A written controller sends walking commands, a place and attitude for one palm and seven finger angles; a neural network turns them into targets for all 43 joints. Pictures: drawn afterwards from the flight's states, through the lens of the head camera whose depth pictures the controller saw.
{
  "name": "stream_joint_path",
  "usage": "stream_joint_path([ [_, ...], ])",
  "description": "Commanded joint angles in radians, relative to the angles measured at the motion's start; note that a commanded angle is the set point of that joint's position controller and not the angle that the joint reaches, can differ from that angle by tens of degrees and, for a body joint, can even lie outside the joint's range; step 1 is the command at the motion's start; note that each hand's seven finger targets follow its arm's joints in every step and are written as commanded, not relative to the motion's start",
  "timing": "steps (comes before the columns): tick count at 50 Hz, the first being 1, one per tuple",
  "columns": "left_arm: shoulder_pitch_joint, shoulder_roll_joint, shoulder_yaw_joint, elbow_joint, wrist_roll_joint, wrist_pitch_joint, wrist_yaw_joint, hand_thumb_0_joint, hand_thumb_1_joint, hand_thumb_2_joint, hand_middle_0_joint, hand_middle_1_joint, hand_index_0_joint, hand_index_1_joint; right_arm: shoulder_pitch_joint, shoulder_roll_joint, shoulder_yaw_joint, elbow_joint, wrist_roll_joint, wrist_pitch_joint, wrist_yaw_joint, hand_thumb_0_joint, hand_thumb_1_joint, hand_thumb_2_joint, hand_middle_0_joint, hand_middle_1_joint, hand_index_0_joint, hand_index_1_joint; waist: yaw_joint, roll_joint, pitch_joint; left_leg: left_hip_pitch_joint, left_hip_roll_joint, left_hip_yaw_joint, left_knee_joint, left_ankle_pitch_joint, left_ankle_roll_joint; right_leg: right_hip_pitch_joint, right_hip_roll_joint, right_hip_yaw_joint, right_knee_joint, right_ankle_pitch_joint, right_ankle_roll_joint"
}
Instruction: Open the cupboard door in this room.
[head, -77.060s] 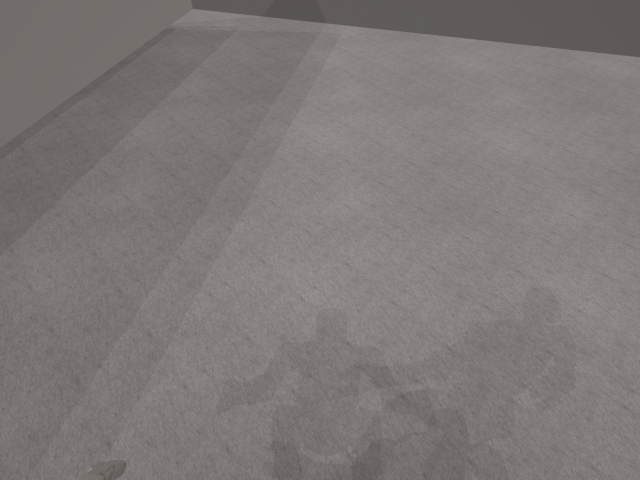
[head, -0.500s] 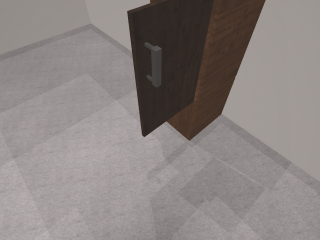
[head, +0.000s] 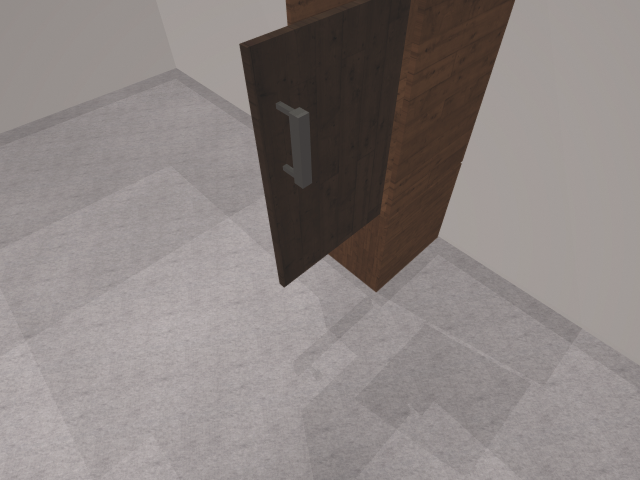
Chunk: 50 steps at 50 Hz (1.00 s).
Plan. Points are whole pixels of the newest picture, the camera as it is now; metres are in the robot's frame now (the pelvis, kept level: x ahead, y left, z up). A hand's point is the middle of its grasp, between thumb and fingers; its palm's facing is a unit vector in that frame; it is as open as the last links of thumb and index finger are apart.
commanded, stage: let the arm hang, fingers relaxed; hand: left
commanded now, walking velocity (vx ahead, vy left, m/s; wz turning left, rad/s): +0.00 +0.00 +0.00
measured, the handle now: (293, 145) +0.62 +0.08 +0.08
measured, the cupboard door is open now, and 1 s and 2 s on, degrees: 90 90 90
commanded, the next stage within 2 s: look to check the result in 0.08 s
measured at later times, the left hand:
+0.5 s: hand out of the picture +0.10 +0.23 -0.15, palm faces -0.01 -0.93 -0.36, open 7.4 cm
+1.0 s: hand out of the picture +0.13 +0.22 -0.15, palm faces -0.03 -0.94 -0.34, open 7.4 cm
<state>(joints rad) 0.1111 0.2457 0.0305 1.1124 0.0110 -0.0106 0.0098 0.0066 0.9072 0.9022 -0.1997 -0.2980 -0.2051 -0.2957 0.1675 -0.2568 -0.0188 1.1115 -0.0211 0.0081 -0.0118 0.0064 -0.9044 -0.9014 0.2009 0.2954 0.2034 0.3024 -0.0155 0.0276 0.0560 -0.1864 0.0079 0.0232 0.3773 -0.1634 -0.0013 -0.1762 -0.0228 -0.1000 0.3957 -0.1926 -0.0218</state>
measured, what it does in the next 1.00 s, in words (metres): shifts its weight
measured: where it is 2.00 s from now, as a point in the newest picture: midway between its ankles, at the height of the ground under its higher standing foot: outside the picture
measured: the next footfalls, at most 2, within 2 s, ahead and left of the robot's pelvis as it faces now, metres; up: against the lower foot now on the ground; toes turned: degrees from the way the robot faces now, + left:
none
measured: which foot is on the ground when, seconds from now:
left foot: down 0.00-1.00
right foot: down 0.00-1.00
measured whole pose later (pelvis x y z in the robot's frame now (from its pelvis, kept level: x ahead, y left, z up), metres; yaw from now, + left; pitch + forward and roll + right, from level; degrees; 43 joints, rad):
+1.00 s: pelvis +0.05 -0.02 +0.00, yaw -1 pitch -1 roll +0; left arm 0.10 0.30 0.02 1.13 0.01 -0.02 0.01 0.01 0.91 0.90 -0.20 -0.30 -0.21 -0.30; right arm 0.12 -0.32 -0.01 1.12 -0.01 0.01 -0.02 0.01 -0.90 -0.90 0.20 0.30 0.20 0.30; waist -0.01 0.03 0.06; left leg -0.09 0.04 0.03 0.29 -0.18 -0.04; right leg -0.08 0.02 -0.09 0.30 -0.21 -0.05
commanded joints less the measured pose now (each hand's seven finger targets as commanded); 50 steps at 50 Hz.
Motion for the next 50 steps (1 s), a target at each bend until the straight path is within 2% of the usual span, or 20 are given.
stream_joint_path([
  [1,0.000,0.203,0.033,-0.035,0.001,-0.020,0.007,0.000,0.900,0.900,-0.200,-0.300,-0.200,-0.300,-0.022,-0.173,-0.027,-0.036,-0.002,-0.023,-0.006,0.000,-0.900,-0.900,0.200,0.300,0.200,0.300,0.015,0.000,-0.054,0.009,0.108,-0.106,-0.081,0.082,0.028,0.044,-0.113,0.118,-0.098,0.037,-0.034],
  [2,-0.003,0.210,0.035,-0.038,0.002,-0.022,0.007,0.000,0.900,0.900,-0.200,-0.300,-0.200,-0.300,-0.024,-0.181,-0.029,-0.040,0.001,-0.023,-0.007,0.000,-0.900,-0.900,0.200,0.300,0.200,0.300,0.015,-0.018,-0.059,0.017,0.110,-0.101,-0.078,0.091,0.028,0.046,-0.114,0.113,-0.103,0.047,-0.033],
  [5,-0.021,0.222,0.030,-0.038,0.000,-0.022,0.006,0.000,0.900,0.900,-0.200,-0.300,-0.200,-0.300,-0.040,-0.196,-0.026,-0.036,-0.001,-0.022,-0.005,0.000,-0.900,-0.900,0.200,0.300,0.200,0.300,0.012,-0.004,-0.057,0.029,0.110,-0.101,-0.085,0.095,0.024,0.049,-0.117,0.121,-0.113,0.053,-0.033],
  [7,-0.028,0.230,0.032,-0.039,0.001,-0.023,0.007,0.000,0.900,0.900,-0.200,-0.300,-0.200,-0.300,-0.049,-0.204,-0.027,-0.037,0.001,-0.020,-0.005,0.000,-0.900,-0.900,0.200,0.300,0.200,0.300,0.012,-0.025,-0.054,0.036,0.110,-0.100,-0.087,0.091,0.024,0.046,-0.114,0.120,-0.122,0.045,-0.031],
  [9,-0.035,0.239,0.030,-0.036,0.000,-0.023,0.006,0.000,0.900,0.900,-0.200,-0.300,-0.200,-0.300,-0.055,-0.212,-0.025,-0.035,0.000,-0.020,-0.004,0.000,-0.900,-0.900,0.200,0.300,0.200,0.300,0.009,-0.021,-0.063,0.049,0.111,-0.098,-0.089,0.093,0.023,0.051,-0.119,0.126,-0.129,0.052,-0.031],
  [12,-0.038,0.248,0.030,-0.035,0.000,-0.026,0.006,0.000,0.900,0.900,-0.200,-0.300,-0.200,-0.300,-0.062,-0.225,-0.025,-0.037,0.002,-0.020,-0.005,0.000,-0.900,-0.900,0.200,0.300,0.200,0.300,0.009,-0.032,-0.076,0.067,0.115,-0.093,-0.087,0.118,0.022,0.061,-0.119,0.122,-0.131,0.092,-0.030],
  [15,-0.039,0.255,0.027,-0.031,-0.001,-0.027,0.007,0.000,0.900,0.900,-0.200,-0.300,-0.200,-0.300,-0.069,-0.231,-0.022,-0.035,0.002,-0.021,-0.005,0.000,-0.900,-0.900,0.200,0.300,0.200,0.300,0.008,-0.014,-0.098,0.083,0.118,-0.092,-0.089,0.141,0.021,0.082,-0.123,0.127,-0.128,0.139,-0.030],
  [17,-0.041,0.260,0.027,-0.031,-0.002,-0.027,0.008,0.000,0.900,0.900,-0.200,-0.300,-0.200,-0.300,-0.072,-0.240,-0.022,-0.038,0.004,-0.019,-0.006,0.000,-0.900,-0.900,0.200,0.300,0.200,0.300,0.008,-0.033,-0.083,0.084,0.118,-0.091,-0.091,0.136,0.021,0.073,-0.119,0.124,-0.134,0.135,-0.029],
  [26,-0.033,0.269,0.025,-0.026,-0.002,-0.030,0.010,0.000,0.900,0.900,-0.200,-0.300,-0.200,-0.300,-0.080,-0.245,-0.020,-0.037,0.004,-0.019,-0.007,0.000,-0.900,-0.900,0.200,0.300,0.200,0.300,0.006,-0.031,-0.102,0.115,0.122,-0.080,-0.092,0.163,0.017,0.095,-0.124,0.129,-0.136,0.208,-0.027],
  [28,-0.039,0.270,0.025,-0.027,-0.002,-0.029,0.011,0.000,0.900,0.900,-0.200,-0.300,-0.200,-0.300,-0.083,-0.242,-0.021,-0.038,0.005,-0.018,-0.007,0.000,-0.900,-0.900,0.200,0.300,0.200,0.300,0.006,-0.028,-0.083,0.109,0.121,-0.079,-0.094,0.162,0.016,0.090,-0.123,0.126,-0.139,0.208,-0.027],
  [39,-0.031,0.267,0.026,-0.031,-0.003,-0.031,0.013,0.000,0.900,0.900,-0.200,-0.300,-0.200,-0.300,-0.072,-0.241,-0.019,-0.037,0.003,-0.020,-0.010,0.000,-0.900,-0.900,0.200,0.300,0.200,0.300,0.009,-0.024,-0.099,0.123,0.124,-0.070,-0.095,0.190,0.014,0.115,-0.121,0.133,-0.132,0.274,-0.027],
  [43,-0.030,0.266,0.026,-0.033,-0.003,-0.031,0.014,0.000,0.900,0.900,-0.200,-0.300,-0.200,-0.300,-0.069,-0.234,-0.021,-0.037,0.005,-0.019,-0.011,0.000,-0.900,-0.900,0.200,0.300,0.200,0.300,0.007,-0.034,-0.081,0.118,0.123,-0.065,-0.094,0.184,0.013,0.111,-0.120,0.130,-0.138,0.279,-0.025],
  [50,-0.020,0.263,0.026,-0.036,-0.004,-0.033,0.015,0.000,0.900,0.900,-0.200,-0.300,-0.200,-0.300,-0.058,-0.234,-0.021,-0.036,0.005,-0.021,-0.014,0.000,-0.900,-0.900,0.200,0.300,0.200,0.300,0.008,-0.032,-0.104,0.134,0.127,-0.060,-0.088,0.218,0.014,0.129,-0.122,0.128,-0.127,0.333,-0.026],
])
